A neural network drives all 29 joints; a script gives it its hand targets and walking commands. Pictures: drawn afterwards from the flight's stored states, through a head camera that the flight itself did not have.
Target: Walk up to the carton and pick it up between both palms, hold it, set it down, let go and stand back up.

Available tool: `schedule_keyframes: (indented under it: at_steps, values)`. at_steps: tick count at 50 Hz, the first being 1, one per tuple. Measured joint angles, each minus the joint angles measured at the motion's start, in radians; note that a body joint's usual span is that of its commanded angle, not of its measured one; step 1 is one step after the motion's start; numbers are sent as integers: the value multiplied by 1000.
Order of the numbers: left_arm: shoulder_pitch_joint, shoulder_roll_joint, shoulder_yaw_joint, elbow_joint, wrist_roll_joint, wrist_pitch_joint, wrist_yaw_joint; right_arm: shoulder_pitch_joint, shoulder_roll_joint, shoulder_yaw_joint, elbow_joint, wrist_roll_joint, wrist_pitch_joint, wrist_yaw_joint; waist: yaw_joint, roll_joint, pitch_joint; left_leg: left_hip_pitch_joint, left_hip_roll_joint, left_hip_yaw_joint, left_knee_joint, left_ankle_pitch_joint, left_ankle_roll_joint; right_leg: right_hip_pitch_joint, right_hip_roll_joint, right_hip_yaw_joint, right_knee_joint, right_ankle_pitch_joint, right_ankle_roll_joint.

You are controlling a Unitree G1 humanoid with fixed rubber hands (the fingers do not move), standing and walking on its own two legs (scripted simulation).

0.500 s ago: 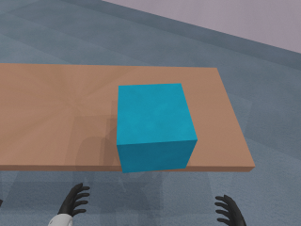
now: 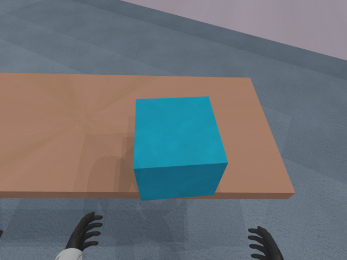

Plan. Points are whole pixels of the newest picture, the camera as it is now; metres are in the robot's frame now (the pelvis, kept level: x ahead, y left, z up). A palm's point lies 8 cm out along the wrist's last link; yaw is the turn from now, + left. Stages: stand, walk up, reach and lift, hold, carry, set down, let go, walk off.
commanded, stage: stand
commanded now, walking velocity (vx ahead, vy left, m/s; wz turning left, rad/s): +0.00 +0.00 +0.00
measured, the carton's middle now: (175, 147) +0.38 +0.02 +0.01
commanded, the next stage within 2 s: none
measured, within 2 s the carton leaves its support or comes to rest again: neither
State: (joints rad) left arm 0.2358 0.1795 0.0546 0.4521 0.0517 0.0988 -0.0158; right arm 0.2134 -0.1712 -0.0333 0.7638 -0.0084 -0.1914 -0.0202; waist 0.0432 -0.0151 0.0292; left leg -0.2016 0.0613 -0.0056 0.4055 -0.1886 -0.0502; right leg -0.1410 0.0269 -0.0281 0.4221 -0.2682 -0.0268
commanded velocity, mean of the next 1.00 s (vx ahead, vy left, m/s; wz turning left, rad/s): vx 0.00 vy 0.00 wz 0.00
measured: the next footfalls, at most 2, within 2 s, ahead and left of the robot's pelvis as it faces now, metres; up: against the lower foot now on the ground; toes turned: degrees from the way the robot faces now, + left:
none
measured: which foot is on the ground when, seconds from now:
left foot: down 0.00-1.00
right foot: down 0.00-1.00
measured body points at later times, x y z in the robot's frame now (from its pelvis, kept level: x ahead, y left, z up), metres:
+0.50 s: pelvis +0.01 +0.02 +0.00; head +0.01 +0.04 +0.45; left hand +0.11 +0.29 -0.12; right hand +0.13 -0.24 -0.11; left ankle +0.02 +0.16 -0.74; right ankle -0.03 -0.09 -0.74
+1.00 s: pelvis -0.01 +0.02 +0.00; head -0.01 +0.04 +0.45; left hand +0.09 +0.30 -0.13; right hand +0.11 -0.24 -0.12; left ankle +0.02 +0.16 -0.74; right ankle -0.03 -0.09 -0.74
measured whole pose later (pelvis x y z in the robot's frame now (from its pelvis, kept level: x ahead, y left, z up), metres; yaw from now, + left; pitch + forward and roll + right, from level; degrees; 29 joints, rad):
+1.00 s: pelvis -0.01 +0.02 +0.00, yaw +0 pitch -3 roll -1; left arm 0.24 0.29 0.05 0.82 0.05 -0.02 -0.01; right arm 0.21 -0.22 -0.03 0.87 -0.02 -0.02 -0.01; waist 0.04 -0.03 0.03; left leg -0.20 0.06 -0.01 0.49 -0.23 -0.04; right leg -0.10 0.03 -0.03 0.42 -0.27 -0.02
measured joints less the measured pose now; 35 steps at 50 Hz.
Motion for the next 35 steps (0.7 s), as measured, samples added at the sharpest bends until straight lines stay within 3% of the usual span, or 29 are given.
schedule_keyframes:
  at_steps: [4,8,17,35]
  values:
    - [0,31,0,87,0,-58,5,0,-30,0,21,-10,97,1,0,0,0,0,0,0,20,-14,0,9,0,0,0,-3,0]
    - [0,69,0,158,0,-79,6,0,-50,0,48,-10,134,9,0,-3,0,0,0,-1,44,-31,0,21,0,0,0,-7,0]
    - [0,114,0,252,0,-101,6,0,-53,0,58,-10,155,14,0,-10,0,0,0,-1,78,-57,8,37,0,0,0,-14,1]
    - [0,115,0,326,0,-118,6,0,-53,0,74,-10,172,14,0,-10,0,0,0,-1,83,-55,11,39,0,0,0,-10,3]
